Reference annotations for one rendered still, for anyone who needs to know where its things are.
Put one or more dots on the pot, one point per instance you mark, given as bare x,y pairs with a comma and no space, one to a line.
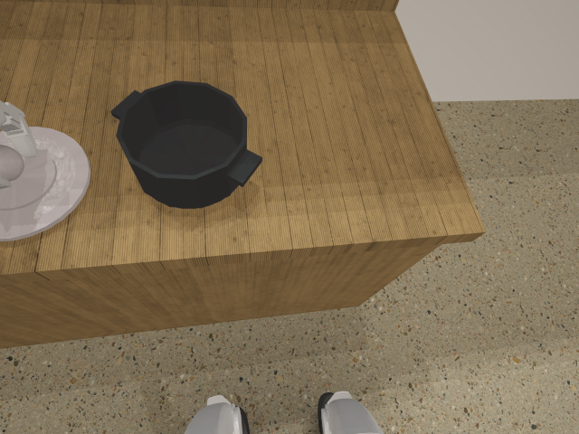
186,142

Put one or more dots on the lid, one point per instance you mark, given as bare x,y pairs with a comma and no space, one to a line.
50,187

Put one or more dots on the table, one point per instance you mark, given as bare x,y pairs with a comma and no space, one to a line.
358,181

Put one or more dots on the left robot thigh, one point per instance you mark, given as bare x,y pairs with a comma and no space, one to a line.
218,418

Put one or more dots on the knob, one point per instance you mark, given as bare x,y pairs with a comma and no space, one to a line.
11,163

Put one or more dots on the robot left hand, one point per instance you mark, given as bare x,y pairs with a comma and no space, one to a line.
14,127

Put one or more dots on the left robot shin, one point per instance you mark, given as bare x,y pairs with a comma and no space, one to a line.
216,399

